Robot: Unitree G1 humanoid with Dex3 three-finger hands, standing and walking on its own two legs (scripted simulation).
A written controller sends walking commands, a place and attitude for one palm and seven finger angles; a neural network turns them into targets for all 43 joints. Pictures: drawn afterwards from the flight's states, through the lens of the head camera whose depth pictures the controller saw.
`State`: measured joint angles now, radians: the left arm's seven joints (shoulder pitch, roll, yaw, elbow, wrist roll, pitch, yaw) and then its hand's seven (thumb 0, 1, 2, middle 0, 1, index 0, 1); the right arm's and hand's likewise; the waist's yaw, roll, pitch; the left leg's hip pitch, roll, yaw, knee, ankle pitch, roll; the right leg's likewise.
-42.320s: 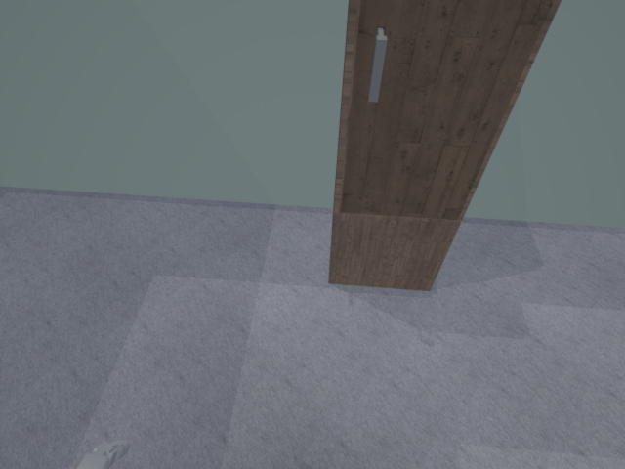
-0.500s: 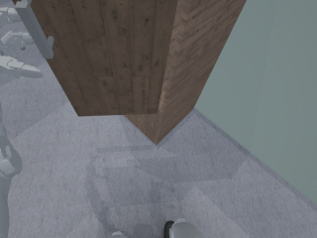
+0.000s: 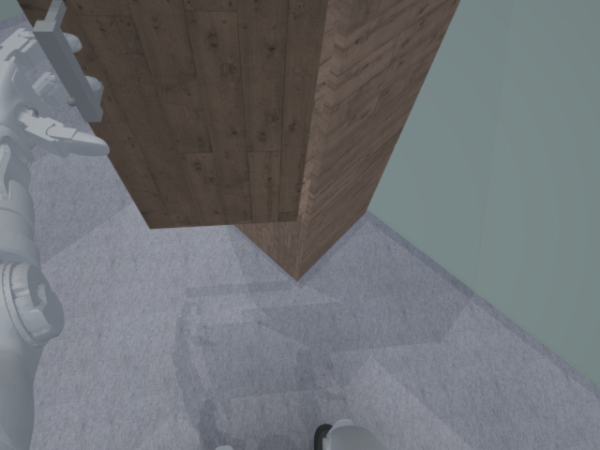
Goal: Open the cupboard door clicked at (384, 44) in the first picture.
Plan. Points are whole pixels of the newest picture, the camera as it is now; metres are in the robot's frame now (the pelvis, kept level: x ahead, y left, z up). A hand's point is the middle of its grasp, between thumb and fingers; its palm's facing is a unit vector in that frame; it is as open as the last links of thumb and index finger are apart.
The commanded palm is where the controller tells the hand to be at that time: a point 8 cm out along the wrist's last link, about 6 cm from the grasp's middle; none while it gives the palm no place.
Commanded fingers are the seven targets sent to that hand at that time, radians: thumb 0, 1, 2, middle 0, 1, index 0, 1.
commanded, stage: slide the fingers in behind the handle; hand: left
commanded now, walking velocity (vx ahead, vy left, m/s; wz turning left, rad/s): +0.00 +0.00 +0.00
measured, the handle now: (76, 65) +0.57 +0.23 +0.14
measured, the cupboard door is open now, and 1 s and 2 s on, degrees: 49 49 54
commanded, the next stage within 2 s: close the thumb around the handle in 0.78 s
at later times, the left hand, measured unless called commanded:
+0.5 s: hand (90, 98) +0.52 +0.20 +0.14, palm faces +0.00 -1.00 -0.02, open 14.1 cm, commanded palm +0.49 +0.25 +0.14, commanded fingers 0.00 -0.50 0.30 -0.30 -1.20 -0.30 -1.20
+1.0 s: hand (85, 102) +0.51 +0.21 +0.14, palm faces -0.02 -1.00 -0.01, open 13.7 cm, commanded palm +0.49 +0.25 +0.14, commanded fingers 0.00 -0.11 0.47 -0.33 -1.24 -0.33 -1.24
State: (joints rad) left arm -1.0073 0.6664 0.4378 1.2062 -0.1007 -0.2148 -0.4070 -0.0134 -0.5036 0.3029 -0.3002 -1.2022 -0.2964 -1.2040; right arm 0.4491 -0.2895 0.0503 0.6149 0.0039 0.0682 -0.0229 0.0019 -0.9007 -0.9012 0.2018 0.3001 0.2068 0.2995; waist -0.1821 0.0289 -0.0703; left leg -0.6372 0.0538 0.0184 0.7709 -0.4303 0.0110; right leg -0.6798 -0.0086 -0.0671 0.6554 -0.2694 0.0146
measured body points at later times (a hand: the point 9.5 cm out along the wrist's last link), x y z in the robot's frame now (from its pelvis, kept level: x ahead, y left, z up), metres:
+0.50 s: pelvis +0.00 +0.00 +0.00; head +0.10 +0.00 +0.44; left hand +0.51 +0.26 +0.15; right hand -0.01 -0.27 -0.11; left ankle -0.04 +0.10 -0.71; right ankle +0.02 -0.14 -0.71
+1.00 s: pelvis +0.00 +0.00 +0.00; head +0.09 +0.01 +0.44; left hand +0.50 +0.26 +0.15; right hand +0.00 -0.27 -0.11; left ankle -0.04 +0.10 -0.71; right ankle +0.02 -0.14 -0.71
